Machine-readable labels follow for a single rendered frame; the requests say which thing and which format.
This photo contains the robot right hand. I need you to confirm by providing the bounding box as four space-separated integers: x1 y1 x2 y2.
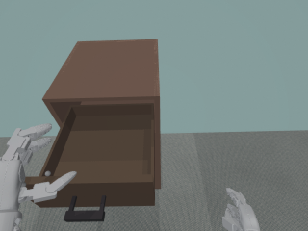
222 188 260 231

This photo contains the robot left hand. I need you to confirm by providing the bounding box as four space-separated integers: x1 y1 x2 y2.
0 123 77 211

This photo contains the handle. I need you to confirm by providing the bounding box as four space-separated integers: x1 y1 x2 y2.
64 195 107 222

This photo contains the cabinet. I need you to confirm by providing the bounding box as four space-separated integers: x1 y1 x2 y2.
42 38 161 190

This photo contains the robot left forearm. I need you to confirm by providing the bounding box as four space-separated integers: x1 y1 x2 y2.
0 209 23 231

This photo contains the drawer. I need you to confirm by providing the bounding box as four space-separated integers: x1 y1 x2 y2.
25 103 155 208

